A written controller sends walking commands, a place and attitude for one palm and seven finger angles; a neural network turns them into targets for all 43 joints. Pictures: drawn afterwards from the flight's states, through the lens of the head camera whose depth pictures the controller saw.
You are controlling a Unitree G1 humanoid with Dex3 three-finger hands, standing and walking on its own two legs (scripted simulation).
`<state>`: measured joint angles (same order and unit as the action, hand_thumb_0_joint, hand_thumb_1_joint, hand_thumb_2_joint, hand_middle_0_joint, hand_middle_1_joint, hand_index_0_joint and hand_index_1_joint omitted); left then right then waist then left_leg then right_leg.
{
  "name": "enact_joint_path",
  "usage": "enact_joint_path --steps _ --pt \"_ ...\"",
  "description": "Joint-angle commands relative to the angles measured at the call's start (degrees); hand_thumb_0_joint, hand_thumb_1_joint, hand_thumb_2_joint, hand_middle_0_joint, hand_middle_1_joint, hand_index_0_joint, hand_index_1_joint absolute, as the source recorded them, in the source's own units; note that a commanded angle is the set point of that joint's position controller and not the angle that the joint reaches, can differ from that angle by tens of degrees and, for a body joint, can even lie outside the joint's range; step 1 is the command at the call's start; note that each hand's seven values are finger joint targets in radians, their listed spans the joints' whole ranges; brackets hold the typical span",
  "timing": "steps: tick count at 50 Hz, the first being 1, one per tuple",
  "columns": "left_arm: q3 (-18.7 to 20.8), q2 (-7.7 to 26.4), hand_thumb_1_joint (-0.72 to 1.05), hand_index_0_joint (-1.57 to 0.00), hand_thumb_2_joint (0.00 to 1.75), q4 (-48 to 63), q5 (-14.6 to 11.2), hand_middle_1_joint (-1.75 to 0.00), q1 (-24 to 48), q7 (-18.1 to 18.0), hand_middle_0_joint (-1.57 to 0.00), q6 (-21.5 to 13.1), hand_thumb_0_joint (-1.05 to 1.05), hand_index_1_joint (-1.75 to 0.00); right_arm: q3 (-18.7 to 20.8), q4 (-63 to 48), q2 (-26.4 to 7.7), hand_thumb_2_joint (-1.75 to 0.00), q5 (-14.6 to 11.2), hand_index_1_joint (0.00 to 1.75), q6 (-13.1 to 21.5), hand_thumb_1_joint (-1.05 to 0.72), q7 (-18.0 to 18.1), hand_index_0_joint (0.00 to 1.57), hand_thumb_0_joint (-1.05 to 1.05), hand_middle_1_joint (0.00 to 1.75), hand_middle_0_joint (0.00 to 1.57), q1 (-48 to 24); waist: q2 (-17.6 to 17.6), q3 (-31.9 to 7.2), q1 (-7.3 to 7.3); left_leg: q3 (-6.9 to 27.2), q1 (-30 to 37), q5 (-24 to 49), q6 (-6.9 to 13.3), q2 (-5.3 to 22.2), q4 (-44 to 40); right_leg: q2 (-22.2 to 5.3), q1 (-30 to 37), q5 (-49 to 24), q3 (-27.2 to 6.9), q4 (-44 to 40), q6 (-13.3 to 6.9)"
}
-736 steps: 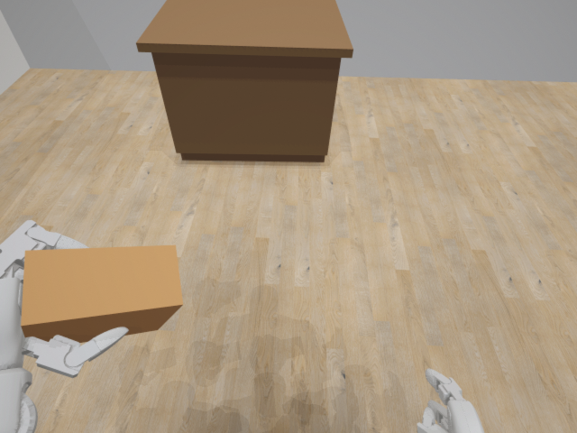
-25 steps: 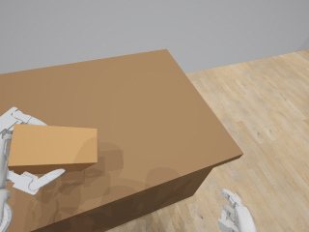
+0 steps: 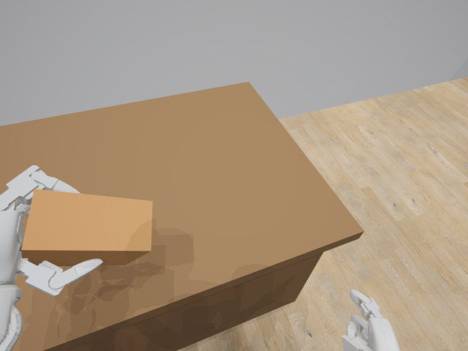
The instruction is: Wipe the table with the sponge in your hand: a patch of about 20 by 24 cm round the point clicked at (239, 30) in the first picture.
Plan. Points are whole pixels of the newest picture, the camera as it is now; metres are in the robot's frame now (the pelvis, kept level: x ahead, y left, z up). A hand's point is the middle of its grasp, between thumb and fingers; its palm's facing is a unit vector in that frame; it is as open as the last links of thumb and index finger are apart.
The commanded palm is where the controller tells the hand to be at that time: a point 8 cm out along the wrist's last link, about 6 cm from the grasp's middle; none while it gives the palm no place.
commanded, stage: turn the palm down, sponge in hand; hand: left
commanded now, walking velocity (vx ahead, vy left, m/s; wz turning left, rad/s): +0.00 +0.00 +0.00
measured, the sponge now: (106, 234) +0.23 +0.20 +0.13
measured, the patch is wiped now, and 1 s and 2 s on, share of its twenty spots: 0.00 0.00 0.00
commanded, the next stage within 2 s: none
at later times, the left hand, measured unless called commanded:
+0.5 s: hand (54, 248) +0.20 +0.25 +0.14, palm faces +0.39 -0.61 -0.69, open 10.7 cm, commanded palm +0.17 +0.27 +0.17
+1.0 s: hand (73, 246) +0.22 +0.25 +0.12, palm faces +0.20 -0.40 -0.90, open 10.7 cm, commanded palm +0.19 +0.26 +0.16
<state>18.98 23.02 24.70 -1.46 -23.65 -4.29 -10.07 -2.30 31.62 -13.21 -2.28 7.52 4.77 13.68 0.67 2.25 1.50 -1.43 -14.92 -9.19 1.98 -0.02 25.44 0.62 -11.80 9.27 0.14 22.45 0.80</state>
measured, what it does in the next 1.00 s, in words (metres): stands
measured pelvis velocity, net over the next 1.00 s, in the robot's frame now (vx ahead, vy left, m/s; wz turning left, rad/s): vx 0.02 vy -0.03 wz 0.01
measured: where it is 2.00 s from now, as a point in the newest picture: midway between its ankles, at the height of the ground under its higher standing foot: outside the picture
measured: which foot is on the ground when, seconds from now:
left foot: down 0.00-1.00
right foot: down 0.00-1.00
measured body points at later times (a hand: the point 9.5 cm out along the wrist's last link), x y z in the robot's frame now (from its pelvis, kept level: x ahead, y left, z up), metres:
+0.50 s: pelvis +0.01 -0.03 -0.01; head +0.00 -0.05 +0.44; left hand +0.18 +0.28 +0.18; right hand +0.23 -0.24 -0.09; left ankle +0.05 +0.10 -0.74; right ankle +0.03 -0.13 -0.74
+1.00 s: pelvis +0.02 -0.03 -0.01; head +0.03 -0.07 +0.44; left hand +0.20 +0.27 +0.16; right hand +0.23 -0.26 -0.10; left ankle +0.05 +0.10 -0.74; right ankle +0.03 -0.13 -0.74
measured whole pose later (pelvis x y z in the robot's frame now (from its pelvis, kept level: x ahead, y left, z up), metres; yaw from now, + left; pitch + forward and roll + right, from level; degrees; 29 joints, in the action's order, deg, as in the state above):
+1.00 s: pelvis +0.02 -0.03 -0.01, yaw +1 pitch -1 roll +0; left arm 12.6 30.4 21.5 25.5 -23.5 -3.7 5.0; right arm 0.5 35.2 -15.0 -0.8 3.3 6.9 9.4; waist 4.7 0.5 5.6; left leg -0.2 -16.2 -14.7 -0.5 0.6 32.2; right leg 1.3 -14.7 17.2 1.3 33.1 -2.0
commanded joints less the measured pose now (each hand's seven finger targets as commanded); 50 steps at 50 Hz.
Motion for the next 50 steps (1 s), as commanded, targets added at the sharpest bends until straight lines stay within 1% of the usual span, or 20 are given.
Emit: enact_joint_path --steps 1,2,3,4,8,9,12,14,16,20,25,29,32,34,35,37,39,40,49,50 --pt "8.60 15.56 0.10 -1.20 1.30 -2.68 1.90 -1.60 25.91 1.83 -1.20 3.85 0.00 -1.60 4.24 -5.22 -9.12 -0.90 3.11 0.30 4.54 -0.90 -1.27 0.20 0.00 0.30 0.20 -5.53 6.39 -11.01 0.36 3.31 7.98 1.44 -3.40 1.47 -4.08 1.17 -2.44 0.61 4.46 2.83 -3.16" --pt "11.31 14.12 0.10 -1.20 1.30 1.23 -0.92 -1.60 20.60 3.72 -1.20 5.97 0.00 -1.60 5.10 -4.63 -10.47 -0.90 2.35 0.30 4.95 -0.90 -1.28 0.20 0.00 0.30 0.20 -6.82 3.46 -14.85 3.01 2.66 10.68 0.17 -2.77 1.77 -4.02 1.26 -1.12 -0.50 4.37 2.43 -2.40" --pt "10.03 13.46 0.10 -1.20 1.30 1.32 -2.99 -1.60 15.64 5.43 -1.20 8.84 0.00 -1.60 4.49 -4.64 -9.77 -0.90 1.46 0.30 5.14 -0.90 -0.94 0.20 0.00 0.30 0.20 -9.31 4.55 -13.44 4.09 1.55 9.80 -0.72 -2.15 0.99 -4.05 0.69 0.26 -0.78 4.42 1.99 -2.29" --pt "5.96 8.43 0.10 -1.20 1.30 -0.96 -3.54 -1.60 10.37 6.53 -1.20 11.87 0.00 -1.60 3.04 -4.74 -8.39 -0.90 -0.22 0.30 5.02 -0.90 -1.89 0.20 0.00 0.30 0.20 -11.31 4.95 -9.84 3.66 1.40 8.21 -5.05 -2.25 1.21 -4.36 1.27 -1.54 1.24 4.61 1.79 -2.16" --pt "4.82 12.64 0.10 -1.20 1.30 8.54 3.20 -1.60 4.27 6.98 -1.20 13.56 0.00 -1.60 2.69 -6.19 -8.54 -0.90 1.02 0.30 4.29 -0.90 -2.66 0.20 0.00 0.30 0.20 -12.72 1.72 -2.85 2.89 1.47 2.26 -8.75 -1.09 0.55 -4.94 0.78 -2.68 4.59 4.36 2.11 -1.81" --pt "8.08 16.44 0.10 -1.20 1.30 11.61 3.85 -1.60 6.25 6.02 -1.20 12.46 0.00 -1.60 2.35 -6.61 -8.28 -0.90 0.75 0.30 4.20 -0.90 -2.59 0.20 0.00 0.30 0.20 -13.54 2.04 -3.27 2.92 1.15 1.92 -11.03 -0.96 0.21 -4.44 1.14 -3.26 7.18 3.65 1.94 -1.69" --pt "10.67 16.76 0.10 -1.20 1.30 11.55 4.21 -1.60 11.74 3.01 -1.20 5.73 0.00 -1.60 2.87 -5.81 -7.38 -0.90 2.48 0.30 4.63 -0.90 -1.01 0.20 0.00 0.30 0.20 -14.41 -2.21 -4.57 1.50 1.79 1.10 -15.48 -0.74 -0.47 -1.36 0.77 -7.18 13.92 3.27 2.76 -0.71" --pt "14.22 22.20 0.10 -1.20 1.30 15.61 5.95 -1.60 17.63 0.11 -1.20 1.57 0.00 -1.60 3.41 -4.82 -7.05 -0.90 3.03 0.30 5.11 -0.90 -0.30 0.20 0.00 0.30 0.20 -14.09 2.90 -6.94 2.00 1.39 2.14 -16.56 -0.79 -0.84 0.57 0.53 -8.24 16.36 1.69 2.70 -0.87" --pt "10.98 18.49 0.10 -1.20 1.30 11.08 8.01 -1.60 16.40 -1.85 -1.20 0.21 0.00 -1.60 3.50 -3.75 -6.26 -0.90 3.68 0.30 5.34 -0.90 -0.15 0.20 0.00 0.30 0.20 -13.04 5.09 -8.21 1.34 1.81 2.35 -14.15 -1.00 -1.01 1.94 0.02 -8.28 14.09 1.67 3.26 -1.37" --pt "6.10 17.49 0.10 -1.20 1.30 8.69 11.58 -1.60 16.16 -1.70 -1.20 3.21 0.00 -1.60 3.16 -3.40 -6.19 -0.90 3.41 0.30 4.46 -0.90 0.29 0.20 0.00 0.30 0.20 -13.10 8.87 -8.68 1.22 1.55 2.26 -10.33 -0.88 -1.06 2.49 -0.98 -7.13 11.20 0.70 2.74 -1.93" --pt "4.04 18.12 0.10 -1.20 1.30 5.36 13.00 -1.60 13.03 2.40 -1.20 9.02 0.00 -1.60 2.65 -4.52 -6.52 -0.90 2.47 0.30 2.88 -0.90 1.74 0.20 0.00 0.30 0.20 -13.32 2.51 -6.20 2.04 1.01 2.56 -5.08 -0.35 -0.64 2.22 -1.26 -5.09 8.48 0.04 0.68 -1.50" --pt "8.75 21.66 0.10 -1.20 1.30 8.84 14.43 -1.60 8.59 2.81 -1.20 8.11 0.00 -1.60 3.34 -5.35 -6.55 -0.90 2.54 0.30 2.59 -0.90 1.96 0.20 0.00 0.30 0.20 -13.33 1.71 -9.13 4.27 0.61 4.72 2.17 -0.30 -0.63 3.65 -0.76 -2.80 1.17 -0.73 1.61 -1.71" --pt "8.29 19.66 0.10 -1.20 1.30 9.29 15.52 -1.60 5.92 1.88 -1.20 6.78 0.00 -1.60 3.98 -5.52 -6.49 -0.90 2.62 0.30 1.87 -0.90 1.48 0.20 0.00 0.30 0.20 -11.87 1.05 -10.35 4.11 0.47 4.68 5.26 -0.30 -0.33 4.66 -1.04 -2.92 -3.18 -0.21 2.99 -1.45" --pt "10.41 22.08 0.10 -1.20 1.30 9.35 16.94 -1.60 5.83 0.68 -1.20 7.27 0.00 -1.60 4.14 -5.43 -6.62 -0.90 2.25 0.30 1.30 -0.90 1.27 0.20 0.00 0.30 0.20 -11.98 2.37 -10.32 4.53 0.44 4.22 5.67 -0.52 -0.50 4.86 -0.87 -2.94 -3.39 -1.25 3.07 -1.75" --pt "7.77 19.15 0.10 -1.20 1.30 9.01 17.56 -1.60 5.73 0.25 -1.20 7.66 0.00 -1.60 4.04 -5.93 -6.19 -0.90 2.24 0.30 1.02 -0.90 1.10 0.20 0.00 0.30 0.20 -11.63 2.17 -10.37 4.12 0.26 3.80 5.39 -0.50 -0.35 4.88 -1.24 -3.17 -3.37 -0.63 3.35 -1.57" --pt "7.63 19.83 0.10 -1.20 1.30 7.27 18.57 -1.60 4.79 -0.26 -1.20 9.10 0.00 -1.60 4.47 -5.91 -6.90 -0.90 2.02 0.30 0.29 -0.90 1.41 0.20 0.00 0.30 0.20 -10.70 0.56 -10.07 3.97 0.53 2.86 4.51 -0.43 -0.05 4.80 -1.39 -3.66 -2.82 -1.01 3.48 -1.36" --pt "8.19 21.75 0.10 -1.20 1.30 8.84 20.75 -1.60 6.35 -1.03 -1.20 10.42 0.00 -1.60 4.25 -6.15 -6.76 -0.90 1.60 0.30 -0.19 -0.90 1.57 0.20 0.00 0.30 0.20 -12.20 3.62 -9.98 4.36 0.71 3.26 4.56 -0.56 -0.42 4.74 -1.09 -3.58 -2.20 -2.49 3.23 -1.92" --pt "5.04 18.97 0.10 -1.20 1.30 7.93 21.60 -1.60 5.60 -1.18 -1.20 11.24 0.00 -1.60 4.11 -6.79 -6.45 -0.90 1.56 0.30 -0.39 -0.90 1.67 0.20 0.00 0.30 0.20 -11.66 2.48 -9.85 4.07 0.53 2.95 3.92 -0.36 -0.29 4.66 -1.31 -3.63 -1.64 -1.56 3.20 -1.73" --pt "4.17 22.53 0.10 -1.20 1.30 10.65 29.01 -1.60 8.03 -2.77 -1.20 13.37 0.00 -1.60 3.92 -6.77 -6.59 -0.90 1.23 0.30 -1.06 -0.90 2.49 0.20 0.00 0.30 0.20 -14.37 3.92 -11.01 4.60 2.26 4.80 4.30 -0.36 -0.41 3.82 -0.72 -3.12 -1.11 -3.78 2.97 -2.58" --pt "1.37 19.23 0.10 -1.20 1.30 9.81 29.48 -1.60 7.47 -2.96 -1.20 13.92 0.00 -1.60 3.94 -6.98 -6.19 -0.90 1.26 0.30 -1.15 -0.90 2.39 0.20 0.00 0.30 0.20 -13.51 3.61 -10.83 4.19 1.73 4.59 4.52 -0.25 -0.13 3.73 -0.84 -2.95 -1.67 -2.45 2.94 -2.43"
